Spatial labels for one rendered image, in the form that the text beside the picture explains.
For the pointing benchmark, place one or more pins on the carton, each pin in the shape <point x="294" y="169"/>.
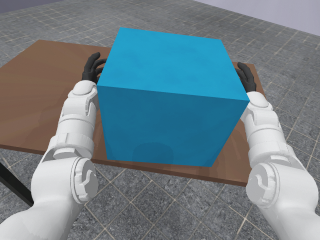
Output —
<point x="168" y="98"/>

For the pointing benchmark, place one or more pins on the left robot forearm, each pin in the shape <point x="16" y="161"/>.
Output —
<point x="76" y="126"/>

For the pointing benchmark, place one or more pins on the robot left upper arm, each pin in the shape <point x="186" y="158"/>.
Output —
<point x="60" y="189"/>

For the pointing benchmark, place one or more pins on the robot right upper arm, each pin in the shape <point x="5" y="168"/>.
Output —
<point x="287" y="197"/>

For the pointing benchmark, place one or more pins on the right robot hand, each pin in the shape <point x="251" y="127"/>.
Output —
<point x="246" y="77"/>

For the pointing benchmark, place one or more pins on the right robot forearm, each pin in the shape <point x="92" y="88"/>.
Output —
<point x="265" y="136"/>

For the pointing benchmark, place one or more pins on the left robot hand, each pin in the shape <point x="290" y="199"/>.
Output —
<point x="91" y="71"/>

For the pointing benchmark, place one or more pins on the table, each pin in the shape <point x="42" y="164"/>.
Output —
<point x="33" y="88"/>

